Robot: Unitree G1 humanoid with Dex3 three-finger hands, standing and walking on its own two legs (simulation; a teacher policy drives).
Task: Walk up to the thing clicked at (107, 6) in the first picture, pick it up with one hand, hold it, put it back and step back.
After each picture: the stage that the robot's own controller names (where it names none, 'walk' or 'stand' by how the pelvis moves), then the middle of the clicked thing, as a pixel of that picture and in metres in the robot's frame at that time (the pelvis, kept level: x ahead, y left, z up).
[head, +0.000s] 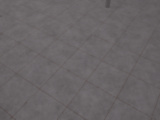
stand; out of the picture +2.26 -0.31 -0.66
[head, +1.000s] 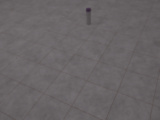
walk; (88, 16) +2.13 +0.08 -0.62
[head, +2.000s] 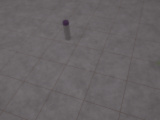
walk; (66, 30) +1.48 +0.31 -0.65
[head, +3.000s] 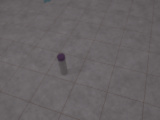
walk; (62, 64) +0.96 +0.27 -0.65
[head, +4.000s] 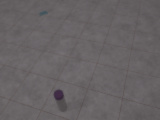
walk; (60, 101) +0.59 +0.24 -0.65
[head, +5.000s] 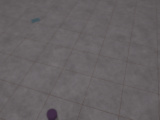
stand; out of the picture +0.46 +0.22 -0.65
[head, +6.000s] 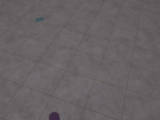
stand; out of the picture +0.43 +0.19 -0.66
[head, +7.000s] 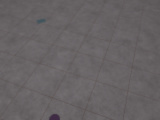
stand; out of the picture +0.43 +0.19 -0.66
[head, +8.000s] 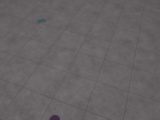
stand; out of the picture +0.42 +0.19 -0.66
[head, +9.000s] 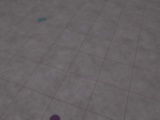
stand; out of the picture +0.41 +0.19 -0.66
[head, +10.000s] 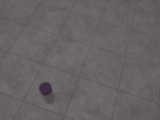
go down; (47, 94) +0.45 +0.21 -0.55
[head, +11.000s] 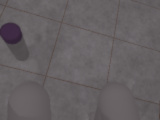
go down; (17, 45) +0.49 +0.27 -0.25
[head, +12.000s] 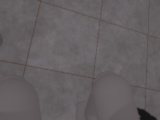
close in; out of the picture +0.48 +0.30 -0.21
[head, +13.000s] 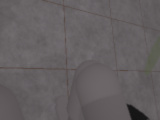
close; out of the picture +0.46 +0.33 -0.16
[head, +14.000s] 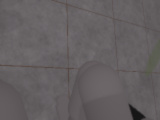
lift; out of the picture +0.43 +0.32 -0.16
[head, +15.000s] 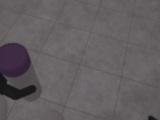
lift; (23, 78) +0.33 +0.19 +0.02
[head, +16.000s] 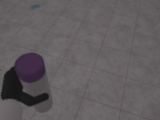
hold; (37, 87) +0.31 +0.16 +0.04
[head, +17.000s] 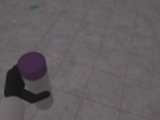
hold; (39, 85) +0.32 +0.16 +0.03
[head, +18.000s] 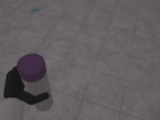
crouch; (38, 87) +0.32 +0.16 +0.03
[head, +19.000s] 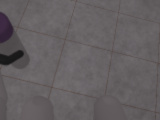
crouch; (10, 46) +0.44 +0.22 -0.05
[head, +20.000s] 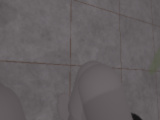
lower; out of the picture +0.43 +0.33 -0.17
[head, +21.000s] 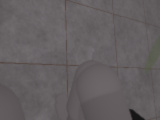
lower; out of the picture +0.44 +0.34 -0.16
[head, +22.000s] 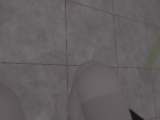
lower; out of the picture +0.44 +0.34 -0.16
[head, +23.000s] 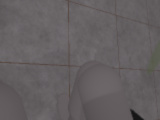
lower; out of the picture +0.43 +0.33 -0.17
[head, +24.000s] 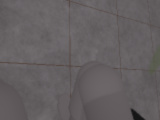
loosen; out of the picture +0.42 +0.33 -0.17
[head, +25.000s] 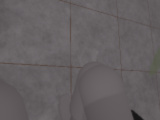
withdraw; out of the picture +0.43 +0.33 -0.16
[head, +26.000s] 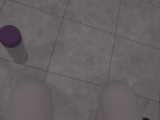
walk; (16, 48) +0.45 +0.28 -0.24
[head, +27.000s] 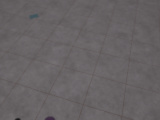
stand; out of the picture +0.40 +0.19 -0.59
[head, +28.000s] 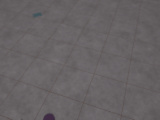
stand; out of the picture +0.41 +0.21 -0.60
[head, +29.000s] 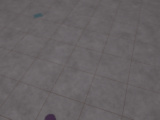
stand; out of the picture +0.41 +0.21 -0.60
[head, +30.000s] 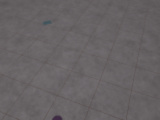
stand; out of the picture +0.43 +0.19 -0.65
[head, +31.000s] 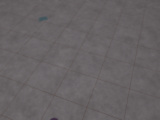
stand; out of the picture +0.39 +0.20 -0.66
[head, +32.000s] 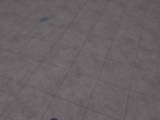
walk; out of the picture +0.39 +0.20 -0.66
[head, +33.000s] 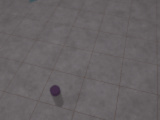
walk; (57, 96) +0.54 +0.23 -0.63
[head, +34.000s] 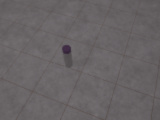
walk; (67, 57) +0.85 +0.18 -0.63
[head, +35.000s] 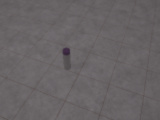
stand; (66, 59) +1.03 +0.20 -0.64
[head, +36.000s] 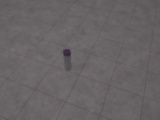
stand; (67, 60) +1.04 +0.19 -0.66
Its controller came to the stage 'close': yes
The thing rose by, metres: 0.67
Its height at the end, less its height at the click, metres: +0.00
